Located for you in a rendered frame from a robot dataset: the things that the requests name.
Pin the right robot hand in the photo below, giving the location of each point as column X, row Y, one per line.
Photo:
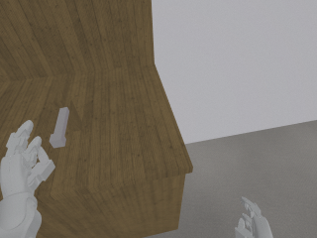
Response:
column 258, row 226

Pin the left robot forearm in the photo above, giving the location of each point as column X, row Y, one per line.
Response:
column 19, row 217

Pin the left robot hand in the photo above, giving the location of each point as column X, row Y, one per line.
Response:
column 19, row 169

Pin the counter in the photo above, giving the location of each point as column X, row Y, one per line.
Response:
column 122, row 170

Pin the tap lever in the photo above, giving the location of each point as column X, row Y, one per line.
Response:
column 57, row 139

